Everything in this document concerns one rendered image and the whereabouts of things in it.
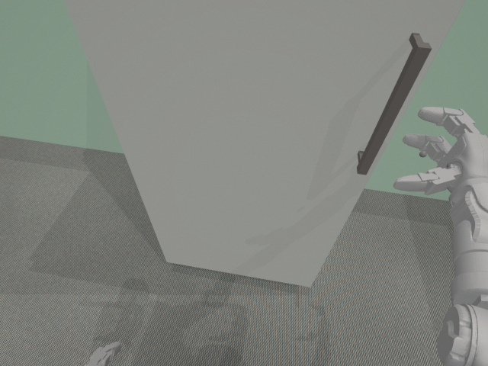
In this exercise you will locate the left robot hand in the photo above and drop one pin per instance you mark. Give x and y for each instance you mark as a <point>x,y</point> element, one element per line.
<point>102,356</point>

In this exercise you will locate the robot right forearm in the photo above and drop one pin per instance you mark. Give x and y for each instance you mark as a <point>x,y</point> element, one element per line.
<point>469,214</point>

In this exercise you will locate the fridge door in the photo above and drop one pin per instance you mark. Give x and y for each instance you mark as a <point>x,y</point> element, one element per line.
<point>241,120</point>

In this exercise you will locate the right robot hand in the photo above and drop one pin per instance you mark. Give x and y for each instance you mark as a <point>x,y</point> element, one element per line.
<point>469,154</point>

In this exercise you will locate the right robot upper arm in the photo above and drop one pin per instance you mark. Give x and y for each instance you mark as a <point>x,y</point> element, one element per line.
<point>463,340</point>

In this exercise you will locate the handle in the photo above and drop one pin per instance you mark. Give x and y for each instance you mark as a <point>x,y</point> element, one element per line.
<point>402,88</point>

